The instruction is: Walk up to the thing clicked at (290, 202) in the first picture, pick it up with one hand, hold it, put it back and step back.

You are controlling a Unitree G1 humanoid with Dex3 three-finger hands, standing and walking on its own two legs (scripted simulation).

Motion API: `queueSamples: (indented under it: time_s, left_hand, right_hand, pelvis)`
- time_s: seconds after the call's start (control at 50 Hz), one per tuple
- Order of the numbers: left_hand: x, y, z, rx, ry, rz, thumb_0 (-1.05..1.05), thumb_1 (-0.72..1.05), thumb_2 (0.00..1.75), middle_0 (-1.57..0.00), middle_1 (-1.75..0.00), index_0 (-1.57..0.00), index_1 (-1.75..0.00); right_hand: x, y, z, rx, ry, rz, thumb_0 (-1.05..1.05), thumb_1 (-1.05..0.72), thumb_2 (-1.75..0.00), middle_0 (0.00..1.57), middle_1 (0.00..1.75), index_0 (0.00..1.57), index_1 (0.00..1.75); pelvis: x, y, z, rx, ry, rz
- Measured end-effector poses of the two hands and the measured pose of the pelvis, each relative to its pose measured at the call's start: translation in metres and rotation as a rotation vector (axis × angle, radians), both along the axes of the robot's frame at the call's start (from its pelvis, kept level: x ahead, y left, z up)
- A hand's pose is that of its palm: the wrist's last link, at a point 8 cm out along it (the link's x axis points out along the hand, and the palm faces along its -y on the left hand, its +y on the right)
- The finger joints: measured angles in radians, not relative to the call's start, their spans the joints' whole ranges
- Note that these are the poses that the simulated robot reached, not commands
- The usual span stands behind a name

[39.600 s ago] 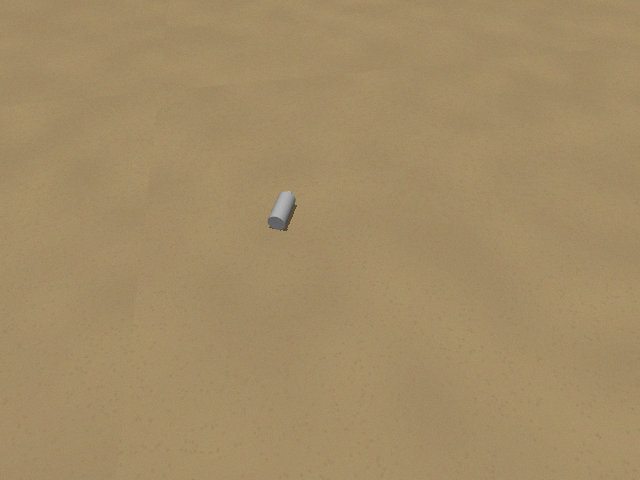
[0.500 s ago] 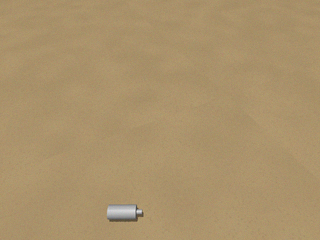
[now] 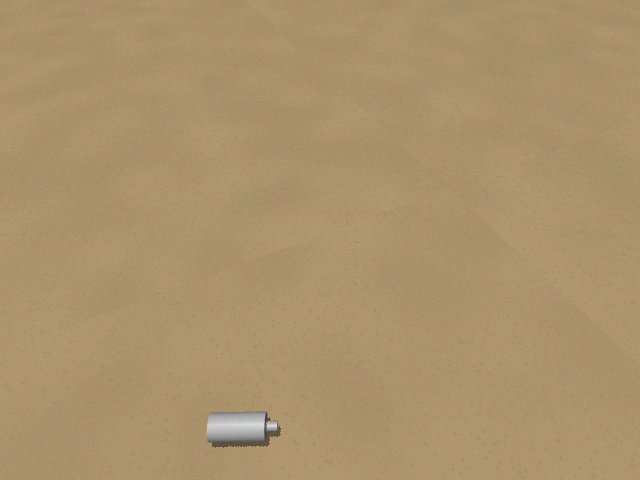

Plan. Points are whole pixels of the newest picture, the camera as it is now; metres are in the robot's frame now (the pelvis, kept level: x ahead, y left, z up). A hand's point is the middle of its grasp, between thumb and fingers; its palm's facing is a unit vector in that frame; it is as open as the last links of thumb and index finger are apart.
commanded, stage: stand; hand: left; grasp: from above
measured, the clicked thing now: (243, 426) +0.42 +0.24 -0.74
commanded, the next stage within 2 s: step back in 1.02 s
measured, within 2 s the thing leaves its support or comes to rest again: neither
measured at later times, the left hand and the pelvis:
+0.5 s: hand out of the picture +0.08 +0.24 -0.16, palm faces -0.01 -0.94 -0.33, open 7.4 cm; pelvis +0.01 +0.00 +0.00, yaw +0 degrees
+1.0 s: hand out of the picture +0.08 +0.24 -0.16, palm faces -0.02 -0.94 -0.33, open 7.4 cm; pelvis +0.01 -0.01 +0.00, yaw +0 degrees
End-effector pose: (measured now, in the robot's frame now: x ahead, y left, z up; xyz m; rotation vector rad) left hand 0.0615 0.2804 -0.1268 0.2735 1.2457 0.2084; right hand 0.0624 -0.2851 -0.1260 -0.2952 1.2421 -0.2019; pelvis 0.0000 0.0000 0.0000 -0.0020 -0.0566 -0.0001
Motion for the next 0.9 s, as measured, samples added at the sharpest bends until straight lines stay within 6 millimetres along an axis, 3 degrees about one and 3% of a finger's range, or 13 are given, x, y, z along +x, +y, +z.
queueSamples:
  time_s: [0.9]
  left_hand:
    - [0.016,0.0,0.005,0.016,-0.006,-0.025,0.0,0.91,0.9,-0.2,-0.3,-0.2,-0.3]
  right_hand:
    - [0.013,-0.016,0.003,-0.008,-0.001,0.004,0.01,-0.91,-0.9,0.2,0.3,0.2,0.3]
  pelvis:
    - [0.01,-0.009,0.001,0.003,0.016,-0.004]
